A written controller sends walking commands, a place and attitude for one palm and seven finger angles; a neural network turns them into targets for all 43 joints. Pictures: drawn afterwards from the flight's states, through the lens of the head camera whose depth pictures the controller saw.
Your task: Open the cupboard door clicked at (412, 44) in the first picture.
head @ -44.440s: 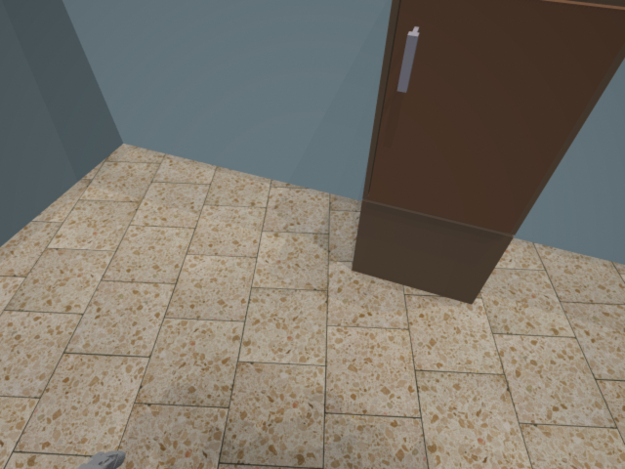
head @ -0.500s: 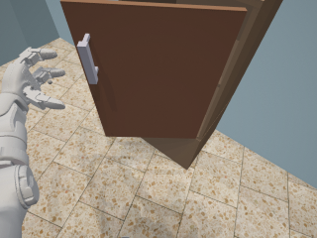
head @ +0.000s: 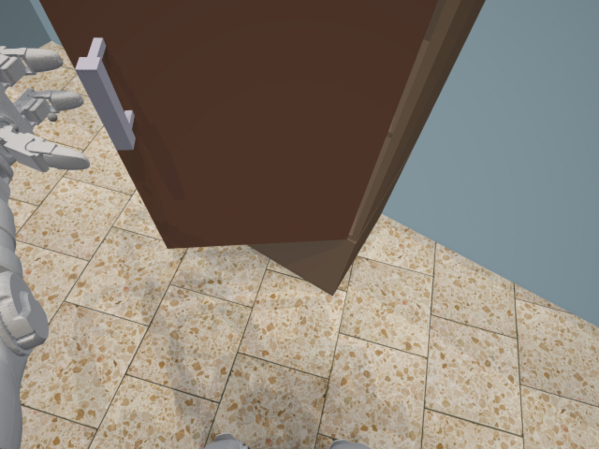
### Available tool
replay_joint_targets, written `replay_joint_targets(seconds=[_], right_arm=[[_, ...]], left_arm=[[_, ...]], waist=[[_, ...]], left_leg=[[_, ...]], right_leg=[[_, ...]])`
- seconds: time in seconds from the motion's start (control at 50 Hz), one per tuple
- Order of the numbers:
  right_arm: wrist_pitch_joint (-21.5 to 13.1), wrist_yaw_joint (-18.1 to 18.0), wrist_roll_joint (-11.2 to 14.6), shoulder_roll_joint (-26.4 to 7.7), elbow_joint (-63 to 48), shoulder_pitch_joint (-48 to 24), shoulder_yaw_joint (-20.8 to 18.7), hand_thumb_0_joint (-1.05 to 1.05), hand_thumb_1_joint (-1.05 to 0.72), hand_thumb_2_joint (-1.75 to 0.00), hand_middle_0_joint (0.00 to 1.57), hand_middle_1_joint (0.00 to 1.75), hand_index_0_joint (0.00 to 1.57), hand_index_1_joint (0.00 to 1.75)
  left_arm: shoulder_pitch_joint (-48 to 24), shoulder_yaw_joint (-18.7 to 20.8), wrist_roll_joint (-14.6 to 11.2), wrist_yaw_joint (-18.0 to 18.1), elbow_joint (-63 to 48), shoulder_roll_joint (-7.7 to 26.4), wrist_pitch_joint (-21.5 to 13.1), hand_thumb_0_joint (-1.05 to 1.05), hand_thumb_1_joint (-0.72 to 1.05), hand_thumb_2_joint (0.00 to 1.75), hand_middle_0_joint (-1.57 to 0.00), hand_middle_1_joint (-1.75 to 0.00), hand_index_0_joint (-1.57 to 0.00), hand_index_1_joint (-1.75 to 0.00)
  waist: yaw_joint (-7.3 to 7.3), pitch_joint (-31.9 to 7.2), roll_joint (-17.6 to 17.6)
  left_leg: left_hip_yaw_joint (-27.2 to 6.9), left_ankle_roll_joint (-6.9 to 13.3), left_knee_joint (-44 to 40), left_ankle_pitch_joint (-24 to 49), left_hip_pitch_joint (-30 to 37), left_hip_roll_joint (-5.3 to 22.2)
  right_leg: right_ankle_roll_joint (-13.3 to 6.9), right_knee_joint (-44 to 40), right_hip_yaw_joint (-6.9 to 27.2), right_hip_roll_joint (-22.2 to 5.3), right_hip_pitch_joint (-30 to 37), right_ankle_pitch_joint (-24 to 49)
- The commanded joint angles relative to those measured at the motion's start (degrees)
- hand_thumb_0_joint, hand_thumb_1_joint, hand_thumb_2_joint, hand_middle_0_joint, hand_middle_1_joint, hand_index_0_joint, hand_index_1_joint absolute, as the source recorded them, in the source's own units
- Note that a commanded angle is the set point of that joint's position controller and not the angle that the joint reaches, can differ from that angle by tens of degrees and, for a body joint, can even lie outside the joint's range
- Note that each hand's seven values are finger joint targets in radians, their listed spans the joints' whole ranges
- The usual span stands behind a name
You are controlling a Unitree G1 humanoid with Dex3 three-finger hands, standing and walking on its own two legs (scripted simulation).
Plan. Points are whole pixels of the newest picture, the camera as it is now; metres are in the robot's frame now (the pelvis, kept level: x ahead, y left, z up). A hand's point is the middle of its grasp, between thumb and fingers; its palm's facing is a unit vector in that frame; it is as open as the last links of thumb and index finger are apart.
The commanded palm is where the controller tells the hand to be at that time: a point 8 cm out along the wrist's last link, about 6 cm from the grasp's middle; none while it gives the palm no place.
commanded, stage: move the hooked fingers beside the handle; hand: left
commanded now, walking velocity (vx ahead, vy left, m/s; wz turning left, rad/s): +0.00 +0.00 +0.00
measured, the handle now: (112, 96) +0.53 +0.20 +0.14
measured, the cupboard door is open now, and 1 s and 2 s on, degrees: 37 37 37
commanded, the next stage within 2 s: slide the fingers in behind the handle in 0.62 s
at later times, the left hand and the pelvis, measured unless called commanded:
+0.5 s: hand (43, 128) +0.48 +0.26 +0.14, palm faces +0.02 -1.00 +0.01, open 14.0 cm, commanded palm +0.46 +0.31 +0.14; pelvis +0.00 +0.00 +0.00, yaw +1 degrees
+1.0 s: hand (66, 121) +0.49 +0.24 +0.14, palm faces +0.00 -1.00 +0.01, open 14.0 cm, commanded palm +0.46 +0.29 +0.14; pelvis +0.00 +0.00 +0.00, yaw +0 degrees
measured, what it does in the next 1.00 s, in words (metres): stands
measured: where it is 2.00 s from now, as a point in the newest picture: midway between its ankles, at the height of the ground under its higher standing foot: outside the picture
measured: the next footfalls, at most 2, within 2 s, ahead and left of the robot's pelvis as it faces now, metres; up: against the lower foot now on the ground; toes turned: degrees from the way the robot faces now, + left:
none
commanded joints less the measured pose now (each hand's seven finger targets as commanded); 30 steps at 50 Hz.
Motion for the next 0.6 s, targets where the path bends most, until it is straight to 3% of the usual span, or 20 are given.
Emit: replay_joint_targets(seconds=[0.0,0.04,0.08,0.1,0.14,0.16,0.2,0.24,0.26,0.34,0.38,0.42,0.46,0.54,0.58], right_arm=[[-0.4,-0.5,-0.2,-10.8,-4.1,6.9,-4.3,0.0,-0.9,-0.9,0.2,0.3,0.2,0.3],[-0.1,-0.6,-0.2,-10.7,-4.1,6.9,-4.2,0.0,-0.9,-0.9,0.2,0.3,0.2,0.3],[0.0,-0.4,0.0,-10.3,-4.1,6.5,-4.4,0.0,-0.9,-0.9,0.2,0.3,0.2,0.3],[0.0,-0.2,-0.1,-10.2,-4.2,6.5,-4.5,0.0,-0.9,-0.9,0.2,0.3,0.2,0.3],[0.2,-0.2,0.0,-9.9,-4.2,6.2,-4.5,0.0,-0.9,-0.9,0.2,0.3,0.2,0.3],[0.3,-0.1,0.1,-10.1,-4.1,6.1,-4.6,0.0,-0.9,-0.9,0.2,0.3,0.2,0.3],[0.4,0.0,0.3,-9.8,-4.4,5.2,-4.5,0.0,-0.9,-0.9,0.2,0.3,0.2,0.3],[0.4,-0.1,0.3,-9.9,-4.7,5.1,-4.3,0.0,-0.9,-0.9,0.2,0.3,0.2,0.3],[0.5,-0.2,0.3,-10.2,-4.5,4.9,-4.3,0.0,-0.9,-0.9,0.2,0.3,0.2,0.3],[0.3,-0.5,0.4,-9.9,-4.9,4.2,-4.0,0.0,-0.9,-0.9,0.2,0.3,0.2,0.3],[0.2,-0.6,0.5,-10.1,-4.6,4.0,-3.9,0.0,-0.9,-0.9,0.2,0.3,0.2,0.3],[-0.2,-0.6,0.6,-10.1,-4.4,3.7,-3.9,0.0,-0.9,-0.9,0.2,0.3,0.2,0.3],[-0.3,-0.8,0.6,-10.4,-4.2,3.7,-3.6,0.0,-0.9,-0.9,0.2,0.3,0.2,0.3],[-0.5,-1.1,0.6,-10.2,-4.0,3.9,-3.3,0.0,-0.9,-0.9,0.2,0.3,0.2,0.3],[-0.4,-1.2,0.6,-10.7,-4.0,4.0,-3.3,0.0,-0.9,-0.9,0.2,0.3,0.2,0.3]], left_arm=[[-24.1,2.8,-1.8,0.3,-14.7,17.8,-3.9,0.0,-0.5,0.3,-0.3,-1.2,-0.3,-1.2],[-24.0,3.5,-2.2,0.5,-15.9,18.5,-4.4,0.0,-0.5,0.3,-0.3,-1.2,-0.3,-1.2],[-23.6,2.2,-2.0,0.4,-17.9,16.5,-4.6,0.0,-0.5,0.3,-0.3,-1.2,-0.3,-1.2],[-22.1,2.3,-2.2,0.4,-18.3,15.9,-4.4,0.0,-0.5,0.3,-0.3,-1.2,-0.3,-1.2],[-21.7,1.0,-3.2,0.2,-19.1,13.7,-4.1,0.0,-0.5,0.3,-0.3,-1.2,-0.3,-1.2],[-20.5,2.6,-3.3,0.2,-18.2,15.0,-3.7,0.0,-0.5,0.3,-0.3,-1.2,-0.3,-1.2],[-20.5,-0.5,-3.4,0.0,-18.2,11.4,-2.8,0.0,-0.5,0.3,-0.3,-1.2,-0.3,-1.2],[-19.2,0.3,-3.9,0.5,-16.8,11.9,-2.1,0.0,-0.5,0.3,-0.3,-1.2,-0.3,-1.2],[-20.0,1.8,-3.4,0.8,-16.5,14.2,-2.1,0.0,-0.5,0.3,-0.3,-1.2,-0.3,-1.2],[-22.9,-0.3,-3.2,1.4,-16.8,12.4,-3.0,0.0,-0.5,0.3,-0.3,-1.2,-0.3,-1.2],[-23.7,0.2,-2.9,1.4,-15.2,13.6,-3.5,0.0,-0.5,0.3,-0.3,-1.2,-0.3,-1.2],[-25.6,-0.8,-2.9,1.0,-15.2,12.9,-3.9,0.0,-0.5,0.3,-0.3,-1.2,-0.3,-1.2],[-25.7,0.6,-2.9,0.8,-14.4,15.0,-4.4,0.0,-0.5,0.3,-0.3,-1.2,-0.3,-1.2],[-26.9,-2.1,-3.1,0.3,-12.0,12.4,-3.8,0.0,-0.5,0.3,-0.3,-1.2,-0.3,-1.2],[-26.5,-0.4,-2.6,0.2,-10.8,15.4,-3.5,0.0,-0.5,0.3,-0.3,-1.2,-0.3,-1.2]], waist=[[1.6,-24.5,6.4],[1.67,-24.8,7.4],[1.86,-26.1,10.1],[2.32,-26.4,9.9],[1.79,-25.9,9.7],[2.43,-25.7,8.5],[1.69,-23.2,7.4],[1.96,-21.8,6.5],[2.15,-22.0,5.5],[0.96,-20.5,5.8],[0.68,-20.8,4.6],[0.24,-21.0,5.5],[0.56,-22.9,6.4],[-0.39,-20.0,5.6],[-0.04,-20.8,6.0]], left_leg=[[-4.5,0.6,-1.8,24.1,26.5,-0.9],[-4.4,0.7,-1.5,25.5,27.2,-1.0],[-4.6,0.3,-1.2,28.1,29.9,-0.8],[-4.9,0.2,-1.1,29.3,30.7,-0.7],[-4.7,0.4,-0.8,31.2,31.3,-0.6],[-4.8,0.3,-0.9,30.6,30.9,-0.6],[-4.6,0.4,-1.6,28.7,29.6,-0.7],[-4.1,0.7,-1.5,27.7,28.1,-1.0],[-4.3,0.6,-1.7,26.7,27.2,-1.0],[-4.0,0.8,-1.4,25.0,26.3,-1.3],[-4.5,0.7,-1.5,22.5,26.0,-1.1],[-4.6,0.6,-1.3,21.4,26.1,-1.2],[-4.6,0.6,-0.8,22.2,26.5,-1.2],[-4.8,0.8,-0.9,20.3,24.5,-1.4],[-4.8,0.8,-1.0,18.3,23.4,-1.2]], right_leg=[[-0.5,-3.5,-0.7,1.8,0.8,21.6],[-0.8,-3.4,-0.6,1.9,1.2,22.5],[-0.8,-3.2,-0.7,1.9,0.3,23.5],[-0.9,-3.1,-0.9,1.9,0.4,23.8],[-1.0,-3.2,-1.1,2.1,0.5,25.0],[-0.8,-3.3,-1.0,2.1,0.7,25.1],[-0.7,-3.6,-1.3,1.9,0.1,24.3],[-0.9,-3.7,-1.2,1.9,1.0,24.4],[-0.7,-3.5,-1.0,1.7,1.4,24.5],[-0.8,-3.5,-0.7,1.5,1.0,23.6],[-0.6,-3.6,-0.5,1.4,0.3,21.9],[-0.6,-3.5,-0.4,1.4,-0.1,21.1],[-0.6,-3.2,-0.1,1.2,0.2,21.9],[-0.7,-3.4,-0.5,1.2,-0.9,19.9],[-0.5,-3.5,0.0,1.0,-1.4,18.5]])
